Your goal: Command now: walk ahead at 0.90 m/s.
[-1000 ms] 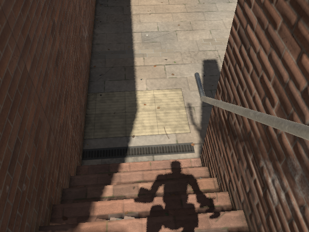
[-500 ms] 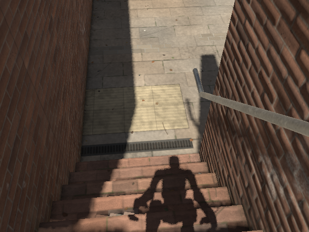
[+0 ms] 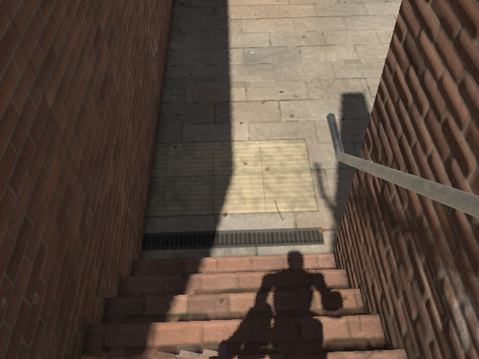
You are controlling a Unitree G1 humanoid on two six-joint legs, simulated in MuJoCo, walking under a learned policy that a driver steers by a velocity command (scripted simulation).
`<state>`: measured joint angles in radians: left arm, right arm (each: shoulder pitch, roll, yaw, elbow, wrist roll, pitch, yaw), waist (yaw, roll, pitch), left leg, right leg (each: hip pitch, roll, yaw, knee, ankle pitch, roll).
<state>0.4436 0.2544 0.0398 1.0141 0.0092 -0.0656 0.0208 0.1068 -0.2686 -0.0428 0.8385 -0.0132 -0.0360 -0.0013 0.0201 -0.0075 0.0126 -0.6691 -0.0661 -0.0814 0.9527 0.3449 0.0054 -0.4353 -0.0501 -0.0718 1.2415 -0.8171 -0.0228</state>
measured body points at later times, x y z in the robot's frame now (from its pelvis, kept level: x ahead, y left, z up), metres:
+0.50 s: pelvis +0.26 -0.02 -0.25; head +0.24 -0.01 +0.20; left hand +0.42 +0.22 -0.37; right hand +0.21 -0.26 -0.40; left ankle +0.09 +0.08 -0.80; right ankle +0.35 -0.13 -0.97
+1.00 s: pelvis +0.56 -0.04 -0.53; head +0.55 -0.03 -0.08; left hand +0.55 +0.21 -0.68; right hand +0.66 -0.29 -0.66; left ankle +0.56 +0.03 -1.25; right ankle +0.47 -0.17 -0.96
